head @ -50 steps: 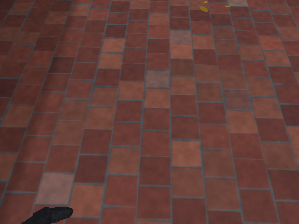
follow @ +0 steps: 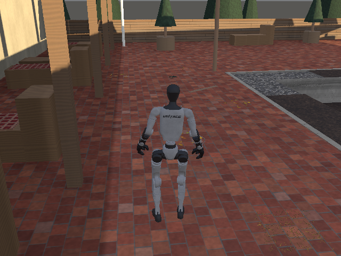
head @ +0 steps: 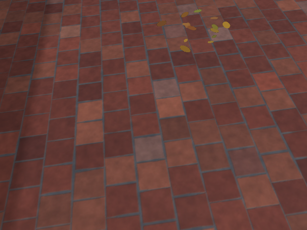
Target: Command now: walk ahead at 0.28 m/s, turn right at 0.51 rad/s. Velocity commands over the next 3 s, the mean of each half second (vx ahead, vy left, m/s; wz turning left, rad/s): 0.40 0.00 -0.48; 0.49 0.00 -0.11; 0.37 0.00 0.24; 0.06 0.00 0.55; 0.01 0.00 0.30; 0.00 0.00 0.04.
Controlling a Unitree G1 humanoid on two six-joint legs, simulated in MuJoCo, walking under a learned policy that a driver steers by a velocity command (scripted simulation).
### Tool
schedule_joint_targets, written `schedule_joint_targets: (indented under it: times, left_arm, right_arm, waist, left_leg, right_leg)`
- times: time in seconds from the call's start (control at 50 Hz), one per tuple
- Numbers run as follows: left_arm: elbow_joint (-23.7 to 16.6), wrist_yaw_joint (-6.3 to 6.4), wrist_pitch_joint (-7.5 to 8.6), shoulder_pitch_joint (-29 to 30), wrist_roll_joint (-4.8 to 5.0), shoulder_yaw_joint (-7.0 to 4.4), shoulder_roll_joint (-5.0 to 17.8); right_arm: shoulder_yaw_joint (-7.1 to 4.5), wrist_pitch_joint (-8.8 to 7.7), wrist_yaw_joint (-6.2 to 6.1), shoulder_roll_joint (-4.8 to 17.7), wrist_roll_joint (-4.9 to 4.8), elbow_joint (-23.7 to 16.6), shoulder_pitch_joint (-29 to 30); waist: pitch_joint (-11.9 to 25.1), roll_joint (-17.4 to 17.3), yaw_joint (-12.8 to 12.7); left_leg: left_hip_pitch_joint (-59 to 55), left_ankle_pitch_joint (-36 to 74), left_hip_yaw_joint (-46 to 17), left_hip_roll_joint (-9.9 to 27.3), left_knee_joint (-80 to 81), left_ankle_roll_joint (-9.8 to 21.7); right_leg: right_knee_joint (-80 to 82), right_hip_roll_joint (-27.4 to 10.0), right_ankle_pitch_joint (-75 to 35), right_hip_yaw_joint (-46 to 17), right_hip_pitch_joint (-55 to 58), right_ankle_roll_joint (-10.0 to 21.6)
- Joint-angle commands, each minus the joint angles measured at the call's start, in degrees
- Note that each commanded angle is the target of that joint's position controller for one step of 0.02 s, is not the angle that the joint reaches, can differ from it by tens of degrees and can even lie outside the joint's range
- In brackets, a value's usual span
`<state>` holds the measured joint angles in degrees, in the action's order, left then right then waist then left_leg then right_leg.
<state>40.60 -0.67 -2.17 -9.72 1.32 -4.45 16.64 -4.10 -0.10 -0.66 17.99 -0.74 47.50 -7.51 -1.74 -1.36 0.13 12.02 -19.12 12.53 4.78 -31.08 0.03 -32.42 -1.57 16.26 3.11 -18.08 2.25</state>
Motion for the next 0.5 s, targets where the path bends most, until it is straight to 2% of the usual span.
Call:
schedule_joint_targets:
  times: [0.02, 0.04, 0.06, 0.08, 0.1, 0.12, 0.16, 0.2, 0.26, 0.3, 0.38, 0.4, 0.42, 0.44, 0.46, 0.48, 0.5]
  left_arm:
    - [-0.52, 0.45, 2.21, -15.06, -0.2, -4.89, 17.28]
    - [-1.28, -0.07, 3.88, -14.23, -0.55, -3.41, 12.31]
    - [-1.61, 0.04, 4.97, -12.25, -0.56, -2.67, 10.08]
    - [-2.13, 0.19, 5.4, -10.27, -0.1, -2.42, 9.1]
    - [-2.37, 0.55, 5.36, -8.72, 0.4, -2.03, 8.29]
    - [-2.83, 1.02, 5.26, -8.34, 0.02, -1.67, 7.98]
    - [-3.14, 1.79, 5.3, -9.12, -0.46, -1.98, 9.02]
    - [-2.99, 2.33, 5.27, -10.25, -0.31, -2.27, 9.75]
    - [-2.47, 2.61, 5.04, -12.01, -0.19, -2.56, 10.4]
    - [-1.89, 2.51, 4.9, -13.34, 0.02, -2.69, 10.51]
    - [-0.6, 2.52, 4.8, -13.74, -0.07, -2.39, 9.37]
    - [-0.36, 2.47, 4.61, -13.58, -0.2, -2.36, 9.28]
    - [-0.37, 2.42, 4.42, -12.9, -0.28, -2.19, 8.93]
    - [-0.46, 2.31, 4.32, -12.76, -0.62, -1.66, 7.55]
    - [-1.54, 2.25, 4.29, -12.15, -1.37, -0.61, 5.36]
    - [-2.62, 2.21, 5.03, -19.04, -0.11, 0.57, 1.12]
    - [-1.68, 2.27, 5.69, -18.53, 0.83, 0.13, 4.81]
  right_arm:
    - [-0.19, -2.4, 0.6, 2.1, 1.68, -8.31, 7.0]
    - [-1.0, -3.7, 1.43, 5.43, 0.56, -7.81, 8.67]
    - [-1.36, -4.66, 2.23, 6.44, -0.61, -7.78, 8.26]
    - [-1.54, -5.13, 2.31, 6.51, -0.23, -6.53, 7.41]
    - [-1.73, -5.45, 2.19, 6.9, 0.71, -6.24, 7.78]
    - [-1.73, -5.59, 2.25, 6.35, 1.02, -5.95, 7.92]
    - [-1.39, -5.64, 2.29, 4.79, 0.99, -5.77, 8.33]
    - [-0.81, -5.5, 2.21, 3.24, 0.78, -6.33, 10.46]
    - [-0.13, -5.57, 2.58, 2.1, 0.33, -7.59, 13.81]
    - [-0.04, -5.81, 2.84, 2.46, 0.06, -8.61, 15.66]
    - [-0.47, -6.85, 3.4, 4.44, 0.07, -8.25, 13.27]
    - [-0.74, -7.09, 3.4, 5.06, 0.09, -7.88, 11.7]
    - [-1.28, -7.29, 3.24, 5.9, 0.24, -6.93, 8.32]
    - [-2.2, -7.42, 2.89, 7.52, 0.57, -5.24, 2.47]
    - [-2.91, -7.53, 2.58, 10.14, 1.37, -4.09, -6.94]
    - [-4.32, -6.9, 2.71, 15.21, 1.91, -1.74, -14.37]
    - [-2.97, -7.02, 3.27, 10.11, 0.24, -1.26, -13.66]
  waist:
    - [7.11, 20.86, -5.19]
    - [6.64, 11.74, -5.99]
    - [4.9, 10.35, -4.19]
    - [3.46, 6.6, -2.91]
    - [2.35, 5.86, -2.24]
    - [2.24, 6.49, -1.61]
    - [2.5, 5.92, -1.45]
    - [1.56, 5.47, -2.05]
    - [-0.02, 7.62, -3.55]
    - [-0.88, 7.76, -4.39]
    - [-0.89, 9.31, -3.56]
    - [-0.73, 10.13, -2.77]
    - [0.55, 10.37, -0.86]
    - [4.48, 9.54, 1.8]
    - [12.62, 5.52, 5.95]
    - [20.23, -13.25, 3.83]
    - [17.45, -13.34, 4.39]
  left_leg:
    - [33.41, -18.28, -6.32, -7.25, -29.84, -0.98]
    - [37.94, -17.03, -14.72, -3.98, -35.64, -0.35]
    - [38.22, -11.21, -15.9, -2.17, -34.77, 0.9]
    - [36.75, -6.42, -15.71, -0.7, -32.38, 0.99]
    - [35.48, -2.03, -15.62, -0.03, -28.31, 0.53]
    - [32.34, 1.43, -15.36, -0.09, -25.87, -0.06]
    - [29.6, 6.85, -14.24, -1.82, -20.67, -1.6]
    - [27.33, 11.5, -14.15, -3.06, -12.9, -2.68]
    - [23.22, 17.27, -14.45, -4.47, -3.93, -3.38]
    - [21.11, 18.54, -14.71, -4.87, -0.87, -3.28]
    - [16.21, 18.12, -14.96, -4.25, 2.24, -1.07]
    - [14.39, 16.17, -14.12, -4.54, 2.73, -0.12]
    - [9.9, 15.47, -12.66, -5.54, 4.52, 1.17]
    - [1.28, 15.71, -12.1, -5.67, 5.38, 2.99]
    - [-13.62, 13.94, -20.61, 2.18, 3.46, 7.0]
    - [-31.85, -0.16, -47.49, 14.66, 9.4, 16.14]
    - [-31.02, -11.61, -58.01, 16.67, 16.25, 16.86]
  right_leg:
    - [16.68, -18.8, 1.49, -41.6, 27.62, 18.69]
    - [18.36, -19.01, 1.78, -40.25, 28.52, 18.84]
    - [17.94, -17.13, 0.25, -35.13, 26.63, 16.56]
    - [17.88, -14.88, -2.75, -30.29, 24.15, 14.43]
    - [18.55, -13.7, -7.06, -27.59, 22.52, 13.26]
    - [19.3, -12.12, -11.16, -25.24, 20.39, 12.49]
    - [20.04, -10.15, -16.95, -21.89, 18.88, 12.03]
    - [20.29, -8.46, -16.7, -19.42, 16.66, 11.12]
    - [20.03, -7.29, -13.48, -18.49, 12.99, 9.95]
    - [19.31, -7.68, -11.99, -19.59, 11.58, 9.51]
    - [16.77, -10.13, -13.06, -21.73, 13.82, 8.21]
    - [15.34, -10.47, -15.93, -21.98, 14.73, 7.84]
    - [11.77, -9.39, -22.28, -21.1, 15.11, 7.0]
    - [4.24, -6.45, -29.32, -18.85, 14.14, 5.61]
    - [-10.58, -3.26, -23.77, -16.39, 6.6, 3.51]
    - [-31.87, 5.87, 3.16, -11.17, -13.79, -1.19]
    - [-39.82, 5.32, 16.24, -15.07, -21.95, -1.13]
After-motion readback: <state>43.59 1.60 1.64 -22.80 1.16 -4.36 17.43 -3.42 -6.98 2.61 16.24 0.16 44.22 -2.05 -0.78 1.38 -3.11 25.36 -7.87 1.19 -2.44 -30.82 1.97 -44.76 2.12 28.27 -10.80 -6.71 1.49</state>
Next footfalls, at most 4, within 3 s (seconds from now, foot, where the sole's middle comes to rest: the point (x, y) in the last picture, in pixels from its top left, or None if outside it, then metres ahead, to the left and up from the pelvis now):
0.46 left None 0.37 0.08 -0.77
0.94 right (226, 203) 0.58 -0.25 -0.77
1.46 left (186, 145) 0.88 -0.09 -0.77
1.92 right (231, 146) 0.87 -0.32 -0.77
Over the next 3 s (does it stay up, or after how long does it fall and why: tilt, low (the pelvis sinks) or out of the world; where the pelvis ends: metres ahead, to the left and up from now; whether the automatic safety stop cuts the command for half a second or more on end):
stays up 0.78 -0.20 0.01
